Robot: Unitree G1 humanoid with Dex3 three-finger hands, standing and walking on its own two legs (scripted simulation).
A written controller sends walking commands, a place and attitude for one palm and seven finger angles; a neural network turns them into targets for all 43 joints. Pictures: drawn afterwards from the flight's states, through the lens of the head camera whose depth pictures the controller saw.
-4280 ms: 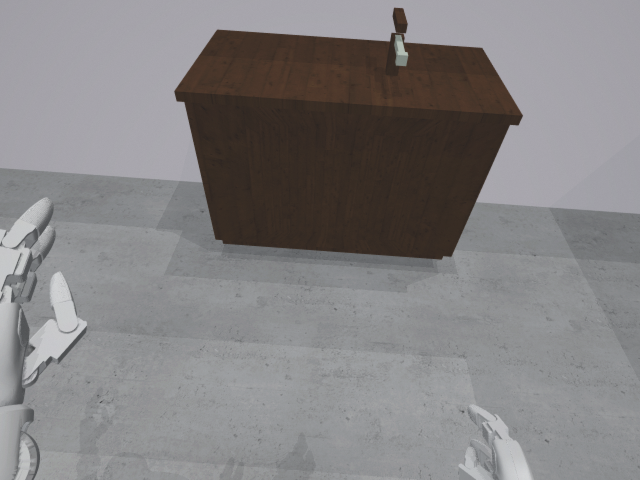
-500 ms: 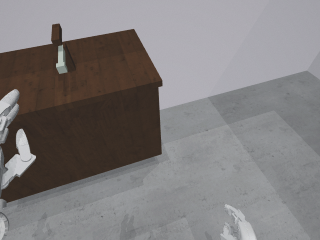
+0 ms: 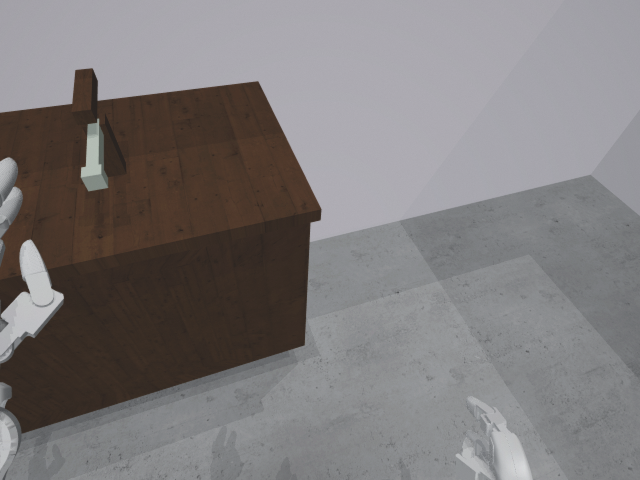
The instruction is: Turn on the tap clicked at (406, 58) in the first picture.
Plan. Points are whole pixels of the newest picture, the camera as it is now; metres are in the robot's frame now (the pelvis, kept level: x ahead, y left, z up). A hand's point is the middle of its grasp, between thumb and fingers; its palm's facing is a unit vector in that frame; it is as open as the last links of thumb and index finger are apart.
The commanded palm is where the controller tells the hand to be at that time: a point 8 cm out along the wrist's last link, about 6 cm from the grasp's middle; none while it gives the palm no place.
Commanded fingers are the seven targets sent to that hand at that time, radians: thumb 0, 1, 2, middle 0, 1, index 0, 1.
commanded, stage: take the last steps up to it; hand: left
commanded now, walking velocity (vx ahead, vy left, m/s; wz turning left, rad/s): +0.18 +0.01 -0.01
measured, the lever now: (94, 177) +0.51 +0.37 +0.06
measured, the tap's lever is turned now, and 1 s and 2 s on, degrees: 0 0 0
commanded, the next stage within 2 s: come to a stop and stand still in 0.14 s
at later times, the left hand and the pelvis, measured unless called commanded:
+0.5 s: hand (158, 245) +0.30 +0.18 +0.18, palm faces +0.35 -0.80 -0.50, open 7.4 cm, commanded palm +0.24 +0.24 +0.18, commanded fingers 0.00 0.90 0.90 -0.20 -0.30 -0.20 -0.30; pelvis +0.07 -0.04 +0.00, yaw -1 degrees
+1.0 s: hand (112, 284) +0.26 +0.21 +0.17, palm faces +0.39 -0.84 -0.38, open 7.4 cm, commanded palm +0.21 +0.26 +0.18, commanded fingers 0.00 0.90 0.90 -0.20 -0.30 -0.20 -0.30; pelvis +0.04 -0.02 +0.00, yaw -1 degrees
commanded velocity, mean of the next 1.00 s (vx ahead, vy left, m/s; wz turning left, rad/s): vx -0.02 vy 0.04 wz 0.00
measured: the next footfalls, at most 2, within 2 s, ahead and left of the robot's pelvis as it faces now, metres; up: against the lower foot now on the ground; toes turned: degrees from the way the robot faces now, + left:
right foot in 0.20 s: +0.11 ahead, -0.12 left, +0.00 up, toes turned -4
left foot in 0.60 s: +0.15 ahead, +0.10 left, +0.00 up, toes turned +3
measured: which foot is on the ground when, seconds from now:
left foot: down 0.00-0.20, up 0.22-0.58, down 0.60-1.00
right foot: up 0.00-0.18, down 0.20-1.00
